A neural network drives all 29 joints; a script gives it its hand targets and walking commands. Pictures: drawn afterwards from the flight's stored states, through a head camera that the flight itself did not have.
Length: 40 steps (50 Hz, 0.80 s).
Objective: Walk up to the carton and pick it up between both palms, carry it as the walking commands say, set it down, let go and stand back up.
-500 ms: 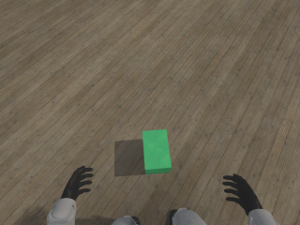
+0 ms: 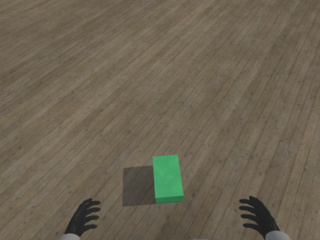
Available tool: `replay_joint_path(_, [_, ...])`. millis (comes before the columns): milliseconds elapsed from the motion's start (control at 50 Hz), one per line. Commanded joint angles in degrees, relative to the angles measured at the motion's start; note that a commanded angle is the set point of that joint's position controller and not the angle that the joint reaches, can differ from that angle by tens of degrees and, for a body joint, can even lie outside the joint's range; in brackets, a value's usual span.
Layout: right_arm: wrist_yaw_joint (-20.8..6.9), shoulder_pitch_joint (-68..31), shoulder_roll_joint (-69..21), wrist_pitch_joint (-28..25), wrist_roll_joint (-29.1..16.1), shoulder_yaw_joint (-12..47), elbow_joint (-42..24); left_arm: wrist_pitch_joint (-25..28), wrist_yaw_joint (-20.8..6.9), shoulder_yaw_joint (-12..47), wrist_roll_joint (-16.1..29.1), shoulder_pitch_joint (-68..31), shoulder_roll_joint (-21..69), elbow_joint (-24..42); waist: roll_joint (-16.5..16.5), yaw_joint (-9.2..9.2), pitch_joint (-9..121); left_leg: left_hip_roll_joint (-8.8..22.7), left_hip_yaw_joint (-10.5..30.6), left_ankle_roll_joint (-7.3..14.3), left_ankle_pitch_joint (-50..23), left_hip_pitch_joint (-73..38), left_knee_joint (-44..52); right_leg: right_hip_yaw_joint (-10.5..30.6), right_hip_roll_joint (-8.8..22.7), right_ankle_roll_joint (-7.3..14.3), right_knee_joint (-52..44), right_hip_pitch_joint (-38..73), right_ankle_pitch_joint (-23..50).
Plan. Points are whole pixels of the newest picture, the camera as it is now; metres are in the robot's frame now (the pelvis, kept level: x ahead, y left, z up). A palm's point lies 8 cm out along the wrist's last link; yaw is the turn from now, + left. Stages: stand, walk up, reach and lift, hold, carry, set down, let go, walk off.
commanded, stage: stand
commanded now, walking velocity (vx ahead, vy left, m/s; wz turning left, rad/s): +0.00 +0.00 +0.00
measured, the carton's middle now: (167, 179) +0.49 -0.03 -0.70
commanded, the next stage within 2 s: none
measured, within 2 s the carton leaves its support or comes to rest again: neither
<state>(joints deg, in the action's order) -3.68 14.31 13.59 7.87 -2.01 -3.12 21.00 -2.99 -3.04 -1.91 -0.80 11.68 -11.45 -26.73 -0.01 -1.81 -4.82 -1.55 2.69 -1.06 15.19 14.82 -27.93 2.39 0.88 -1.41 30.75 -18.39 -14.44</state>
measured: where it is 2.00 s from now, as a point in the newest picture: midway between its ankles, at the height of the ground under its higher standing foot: outside the picture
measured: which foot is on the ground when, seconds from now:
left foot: down 0.00-1.00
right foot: down 0.00-1.00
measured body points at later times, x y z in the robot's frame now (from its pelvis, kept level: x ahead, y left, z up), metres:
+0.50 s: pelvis +0.00 +0.01 +0.00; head -0.06 +0.01 +0.44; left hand +0.15 +0.25 -0.10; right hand +0.07 -0.26 -0.12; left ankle -0.01 +0.13 -0.74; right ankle +0.02 -0.12 -0.74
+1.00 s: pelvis -0.02 +0.01 +0.00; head -0.09 +0.00 +0.44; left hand +0.09 +0.26 -0.13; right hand +0.01 -0.26 -0.14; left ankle -0.01 +0.13 -0.74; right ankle +0.02 -0.12 -0.74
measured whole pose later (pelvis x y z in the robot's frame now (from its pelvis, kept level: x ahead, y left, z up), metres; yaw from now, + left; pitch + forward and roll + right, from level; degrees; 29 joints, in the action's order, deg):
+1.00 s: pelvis -0.02 +0.01 +0.00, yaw +0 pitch -1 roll +0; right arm 0.4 22.9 14.3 -2.6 -0.2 -3.1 51.3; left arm 0.1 -1.4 -2.6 -2.4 11.8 -12.8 -56.4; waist 0.0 -1.8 10.0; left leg -1.5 2.7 -0.6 15.3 15.6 -31.4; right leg 2.3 0.8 -1.4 31.9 -18.1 -13.3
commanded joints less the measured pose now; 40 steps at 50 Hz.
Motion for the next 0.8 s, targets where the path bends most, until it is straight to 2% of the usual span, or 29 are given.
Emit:
replay_joint_path(0, [2.64, 0.9, 12.28, -5.7, 4.72, -4.16, 2.97, 2.55, 2.0, -3.76, -2.83, 1.55, -13.91, -2.15, 3.68, 2.03, 25.22, 4.35, -2.0, -0.6, -14.38, -7.28, -3.28, -2.16, 2.18, -0.29, -0.43, 12.21, 17.77])
replay_joint_path(20, [2.74, 0.69, 11.19, -6.81, 4.63, -3.88, 4.83, 2.73, 2.2, -4.6, -2.69, 1.62, -15.13, -2.78, 3.39, 2.63, 24.73, 4.77, -0.19, -0.24, -13.32, -6.39, -1.79, -2.73, 1.81, 0.43, 0.08, 11.33, 13.32])
replay_joint_path(40, [2.46, 0.98, 11.79, -7.93, 5.0, -3.53, 6.11, 2.83, 2.17, -3.92, -2.41, -0.64, -13.7, -2.16, 0.03, 2.18, 24.37, 4.99, -0.54, 0.25, -8.81, -3.68, -1.12, -1.83, 2.23, 0.51, -0.35, 11.61, 9.35])
replay_joint_path(60, [2.65, -0.28, 12.18, -8.73, 5.63, -3.99, 7.38, 3.4, 2.36, -4.25, -2.71, -1.31, -13.76, -3.59, -0.84, 2.1, 19.46, 4.73, 0.65, 1.0, -7.27, -1.72, -1.05, -0.75, 2.42, 1.02, -1.7, 8.95, 7.89])
replay_joint_path(80, [2.46, -1.24, 10.45, -8.93, 5.35, -3.42, 8.32, 4.2, 2.25, -3.79, -2.71, -0.03, -13.12, -4.58, 0.6, 3.42, 19.24, 5.25, 0.72, 1.29, -8.14, -1.58, -0.98, -1.33, 2.31, 1.18, -1.35, 8.21, 6.9])
replay_joint_path(120, [2.08, 0.47, 10.77, -8.97, 5.27, -3.68, 10.85, 4.42, 2.36, -3.98, -2.24, -0.04, -13.55, -6.72, 0.32, 2.23, 16.14, 4.22, -0.29, 0.94, -8.42, -1.53, -0.81, 0.28, 2.67, 1.34, -2.53, 5.98, 8.71])
replay_joint_path(140, [2.85, -0.17, 12.6, -9.34, 5.12, -4.24, 12.01, 4.57, 2.49, -4.89, -2.44, -1.05, -14.94, -7.13, 0.23, 2.14, 16.1, 4.96, 0.67, 0.99, -6.68, -1.12, -0.9, 1.35, 2.71, 1.76, -3.43, 4.98, 6.69])
replay_joint_path(160, [2.77, -0.45, 11.84, -9.64, 5.2, -3.81, 11.7, 4.64, 2.62, -5.2, -2.67, -0.61, -15.24, -8.03, 2.38, 2.59, 17.21, 5.45, 1.15, 1.43, -8.5, -1.27, -0.8, -0.42, 2.23, 1.98, -2.92, 6.57, 7.32])
replay_joint_path(180, [2.8, -0.51, 12.43, -9.97, 5.25, -4.02, 12.0, 4.81, 2.64, -4.86, -2.37, -0.58, -14.66, -8.28, 1.41, 2.36, 16.53, 5.81, 1.54, 1.51, -7.46, -0.15, -0.42, -0.39, 2.34, 1.79, -2.59, 6.71, 6.73])
replay_joint_path(200, [2.84, 0.1, 10.46, -10.19, 5.25, -3.26, 12.83, 4.79, 2.84, -4.79, -2.47, -1.32, -14.39, -9.12, 1.8, 1.95, 15.65, 4.51, 0.77, 0.94, -5.26, 0.77, -0.04, 0.9, 2.19, 1.91, -3.85, 6.74, 3.57])
replay_joint_path(220, [2.92, 1.72, 10.97, -10.52, 4.99, -3.5, 14.08, 5.0, 2.85, -5.04, -2.28, -0.52, -15.33, -9.61, 2.05, 1.36, 14.29, 4.63, 1.84, 1.8, -4.74, 1.18, -0.03, 1.52, 2.18, 2.31, -3.57, 5.42, 3.47])
replay_joint_path(240, [3.54, 1.64, 13.56, -10.87, 6.04, -3.83, 14.01, 4.82, 2.72, -5.23, -1.88, 0.09, -14.77, -9.46, -2.42, 2.8, 13.69, 5.58, 3.11, 2.12, -2.48, 3.01, 1.66, 1.37, 1.79, 2.26, -3.17, 5.73, 1.97])
replay_joint_path(260, [3.54, 1.2, 11.8, -11.25, 5.66, -3.17, 14.77, 5.04, 2.5, -4.86, -2.33, -0.97, -12.74, -10.1, 1.32, 2.58, 12.8, 5.74, 3.38, 1.74, -1.84, 3.49, 1.95, 0.56, 1.42, 1.82, -2.92, 4.59, 1.16])
replay_joint_path(280, [3.92, -0.22, 14.49, -11.69, 6.09, -4.28, 14.46, 5.16, 2.67, -4.37, -2.2, -0.88, -12.9, -10.51, 0.28, 2.99, 11.68, 6.45, 4.63, 2.58, 0.34, 5.06, 2.71, 1.13, 2.02, 1.61, -3.3, 4.62, 1.8])
replay_joint_path(300, [3.79, 0.38, 13.79, -11.68, 5.97, -4.24, 14.48, 5.55, 2.74, -4.89, -2.24, -0.22, -14.56, -10.72, 1.66, 2.68, 11.96, 5.66, 4.01, 2.21, 0.07, 4.84, 2.69, 1.44, 1.75, 1.99, -3.16, 5.06, 1.67])
replay_joint_path(340, [3.81, 1.66, 14.03, -11.94, 5.49, -4.08, 15.52, 5.5, 2.85, -4.69, -2.38, 0.05, -14.56, -12.17, -0.82, 2.05, 11.17, 5.56, 4.67, 2.7, 1.38, 4.65, 2.75, 2.12, 1.61, 2.34, -4.36, 4.35, 0.02])
replay_joint_path(400, [4.51, 3.93, 13.78, -11.89, 5.64, -3.98, 17.58, 5.8, 2.89, -4.65, -2.01, 1.37, -14.79, -14.36, 1.11, 1.93, 9.06, 6.25, 4.89, 3.16, -2.77, 4.84, 2.35, 2.32, 2.54, 2.24, -4.36, 4.57, 2.14])
replay_joint_path(420, [4.54, 5.21, 13.43, -11.44, 5.5, -3.77, 17.63, 5.75, 3.04, -5.12, -2.03, 0.5, -15.68, -13.89, 3.23, 2.23, 10.37, 5.94, 4.01, 3.05, -5.72, 4.2, 1.65, 1.78, 1.89, 2.72, -4.51, 4.77, 2.78])
replay_joint_path(460, [4.18, 4.46, 14.38, -12.67, 5.26, -3.84, 17.72, 6.05, 2.89, -4.21, -1.62, -0.63, -14.02, -14.27, 0.71, 1.93, 11.29, 5.44, 4.16, 2.61, -3.81, 4.46, 2.47, 2.89, 2.31, 2.97, -4.0, 5.83, 1.57])
replay_joint_path(500, [4.46, 3.98, 13.73, -12.3, 5.14, -3.95, 18.63, 5.92, 2.81, -4.27, -1.52, 1.02, -13.79, -15.86, 2.72, 2.98, 13.17, 6.53, 5.58, 3.33, -7.06, 3.98, 1.89, 2.37, 2.79, 3.09, -3.58, 8.18, 4.98])
replay_joint_path(520, [4.48, 2.66, 14.2, -12.56, 5.56, -4.01, 18.79, 5.81, 2.8, -4.77, -1.5, -0.4, -14.99, -16.54, 0.92, 3.1, 12.29, 6.15, 4.53, 3.15, -7.42, 3.17, 1.69, 2.45, 3.2, 2.97, -4.05, 6.83, 4.56])
replay_joint_path(560, [4.7, 5.02, 13.46, -12.35, 5.21, -3.57, 20.08, 5.81, 3.02, -4.18, -1.7, -0.89, -15.36, -16.83, 3.5, 2.19, 12.19, 5.04, 3.37, 2.78, -7.63, 2.31, 0.6, 3.48, 3.19, 3.64, -4.54, 5.92, 5.42])
replay_joint_path(580, [4.85, 6.62, 13.91, -12.09, 5.4, -3.83, 20.62, 5.89, 3.04, -4.39, -1.9, -0.5, -15.21, -17.23, 1.54, 2.06, 9.53, 5.32, 4.47, 2.91, -7.5, 3.57, 1.46, 3.5, 2.46, 3.27, -5.46, 5.11, 3.81])
replay_joint_path(640, [4.64, 7.12, 13.78, -12.45, 4.89, -3.34, 22.24, 5.58, 3.01, -4.11, -1.1, 0.76, -14.29, -18.96, -0.11, 2.56, 8.84, 6.0, 4.69, 3.29, -8.09, 3.51, 1.95, 2.75, 2.72, 2.74, -3.99, 5.42, 6.44])
replay_joint_path(660, [4.53, 6.21, 13.27, -12.22, 5.3, -3.2, 22.44, 5.91, 3.12, -4.32, -1.34, -0.57, -15.25, -19.54, 2.02, 2.23, 8.25, 6.19, 4.5, 3.19, -8.64, 3.75, 1.93, 3.85, 3.47, 2.73, -4.54, 4.63, 5.89])
replay_joint_path(700, [4.79, 4.61, 14.3, -12.05, 5.06, -3.66, 22.5, 5.57, 2.98, -4.17, -1.23, 0.4, -14.74, -20.27, 1.56, 2.63, 8.49, 6.91, 5.74, 3.28, -4.43, 4.08, 3.71, 3.11, 2.54, 2.8, -4.79, 4.77, 2.44])
replay_joint_path(720, [5.0, 6.03, 13.67, -12.05, 5.15, -3.28, 23.65, 6.01, 2.93, -4.42, -1.19, 1.67, -15.41, -21.64, -0.45, 2.94, 8.4, 7.12, 6.09, 3.46, -2.39, 4.98, 4.62, 3.59, 3.12, 3.4, -4.12, 6.57, 3.34])
replay_joint_path(760, [4.98, 5.54, 14.47, -12.71, 5.18, -3.32, 23.81, 5.72, 2.77, -4.64, -1.17, 0.8, -16.24, -21.31, 2.86, 2.94, 6.5, 6.71, 6.8, 3.64, -2.53, 6.01, 4.6, 3.3, 2.73, 3.06, -5.04, 5.67, 2.02])
replay_joint_path(780, [4.77, 4.04, 13.65, -12.82, 4.88, -3.26, 23.59, 5.6, 2.72, -4.5, -1.65, 0.59, -15.61, -21.8, 1.77, 3.32, 9.48, 5.9, 5.03, 3.09, -2.81, 4.81, 3.31, 3.57, 3.03, 3.3, -5.33, 6.21, 2.0])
